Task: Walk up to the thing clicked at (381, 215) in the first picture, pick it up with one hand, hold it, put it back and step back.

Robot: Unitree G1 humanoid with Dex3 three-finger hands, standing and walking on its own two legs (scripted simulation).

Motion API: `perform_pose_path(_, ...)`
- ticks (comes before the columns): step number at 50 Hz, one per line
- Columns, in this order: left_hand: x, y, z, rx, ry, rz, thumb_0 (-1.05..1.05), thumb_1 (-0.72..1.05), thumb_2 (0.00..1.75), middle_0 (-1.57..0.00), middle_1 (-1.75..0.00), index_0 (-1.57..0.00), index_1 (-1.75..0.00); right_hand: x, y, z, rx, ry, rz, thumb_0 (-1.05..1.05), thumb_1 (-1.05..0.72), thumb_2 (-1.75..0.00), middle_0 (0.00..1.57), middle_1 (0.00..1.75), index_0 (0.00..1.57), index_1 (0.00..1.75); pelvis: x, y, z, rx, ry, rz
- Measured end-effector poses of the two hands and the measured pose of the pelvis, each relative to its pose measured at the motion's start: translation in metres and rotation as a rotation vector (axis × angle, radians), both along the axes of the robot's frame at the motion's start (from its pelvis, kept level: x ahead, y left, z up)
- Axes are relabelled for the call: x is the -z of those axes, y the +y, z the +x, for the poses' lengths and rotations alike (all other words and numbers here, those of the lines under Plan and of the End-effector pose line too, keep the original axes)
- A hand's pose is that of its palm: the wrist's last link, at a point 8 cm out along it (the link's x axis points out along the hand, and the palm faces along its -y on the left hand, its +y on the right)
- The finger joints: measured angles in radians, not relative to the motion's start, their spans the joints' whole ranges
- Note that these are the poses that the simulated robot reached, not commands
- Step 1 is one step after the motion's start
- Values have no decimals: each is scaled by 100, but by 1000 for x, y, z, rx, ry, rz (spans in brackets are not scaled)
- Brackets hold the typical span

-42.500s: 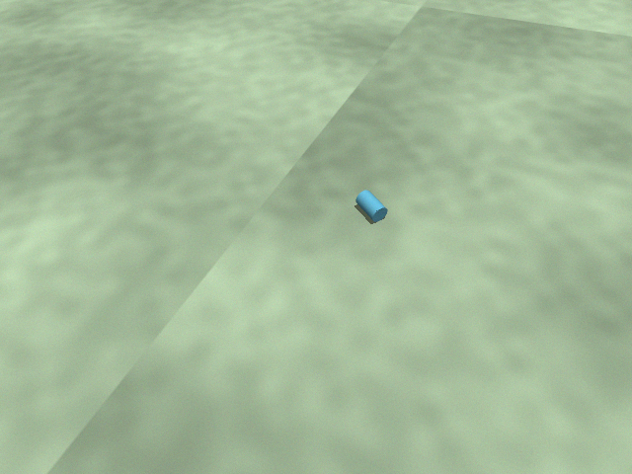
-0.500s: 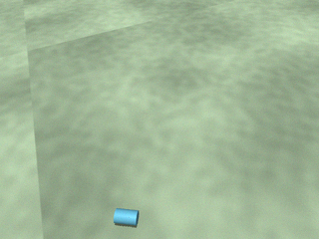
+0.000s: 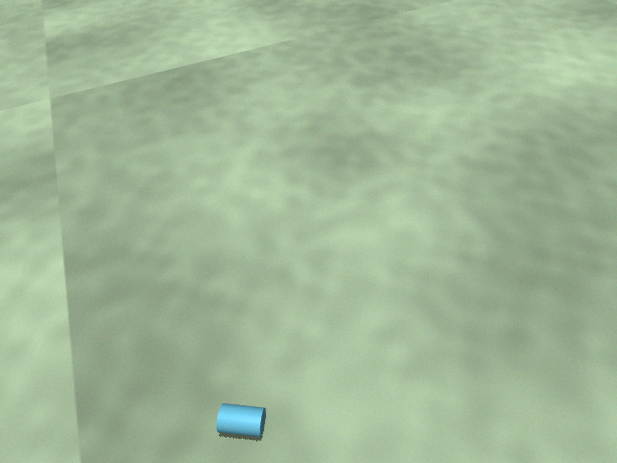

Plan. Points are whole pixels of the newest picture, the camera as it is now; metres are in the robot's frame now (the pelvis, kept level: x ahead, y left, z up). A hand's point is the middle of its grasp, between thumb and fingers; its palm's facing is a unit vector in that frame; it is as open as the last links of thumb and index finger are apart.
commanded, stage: stand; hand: left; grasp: from above
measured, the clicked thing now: (241, 419) +0.37 +0.26 -0.75
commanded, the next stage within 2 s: step back in 0.04 s
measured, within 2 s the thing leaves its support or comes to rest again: neither
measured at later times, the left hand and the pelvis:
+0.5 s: hand out of the picture +0.08 +0.33 -0.18, palm faces -0.03 -0.94 -0.34, open 7.4 cm; pelvis -0.07 +0.07 -0.02, yaw +1 degrees
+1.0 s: hand out of the picture -0.08 +0.34 -0.16, palm faces -0.06 -0.92 -0.40, open 7.4 cm; pelvis -0.18 +0.08 -0.02, yaw -4 degrees
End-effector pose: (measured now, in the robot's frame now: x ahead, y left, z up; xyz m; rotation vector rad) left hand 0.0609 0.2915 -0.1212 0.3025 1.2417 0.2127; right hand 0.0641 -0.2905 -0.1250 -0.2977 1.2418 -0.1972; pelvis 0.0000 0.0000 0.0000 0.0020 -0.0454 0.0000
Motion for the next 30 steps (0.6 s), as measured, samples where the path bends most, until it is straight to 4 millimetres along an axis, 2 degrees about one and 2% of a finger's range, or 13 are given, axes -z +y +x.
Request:
perform_pose_path(3,0,0,-1,-7,2,-3,0,90,90,-21,-30,-20,-30,1,-2,-2,4,7,-1,0,-90,-90,21,30,20,30,1,-1,-1,-1,3,-1)
perform_pose_path(6,2,6,-1,-21,-5,6,0,90,90,-21,-30,-20,-30,2,-7,-2,11,3,-9,0,-90,-90,21,30,21,30,4,1,-10,-3,4,-11)
perform_pose_path(11,4,25,-2,5,-10,34,0,90,90,-21,-30,-20,-30,-1,-9,-10,10,3,-46,0,-91,-90,21,30,20,30,8,12,-29,7,5,3)
perform_pose_path(15,10,44,6,39,-38,44,0,90,90,-21,-30,-20,-30,-5,-4,-27,15,18,-81,0,-91,-90,21,30,20,30,14,29,-41,-4,23,4)
perform_pose_path(19,24,66,18,57,-100,27,0,90,90,-21,-30,-20,-30,-2,11,-50,8,44,-130,0,-91,-90,20,30,20,30,27,52,-54,-22,24,-11)
perform_pose_path(22,29,76,18,54,-114,11,0,90,90,-21,-30,-20,-30,-5,32,-67,1,60,-128,0,-91,-90,20,30,20,30,25,64,-67,-2,7,-5)
perform_pose_path(26,24,82,6,55,-92,-10,0,90,90,-21,-30,-20,-30,-16,55,-84,4,62,-113,0,-90,-90,21,30,21,30,14,74,-77,-14,28,-47)
perform_pose_path(30,23,90,-16,63,-71,-11,0,90,90,-21,-30,-20,-30,-19,66,-88,12,21,-114,0,-90,-90,21,30,21,30,12,82,-87,19,36,-43)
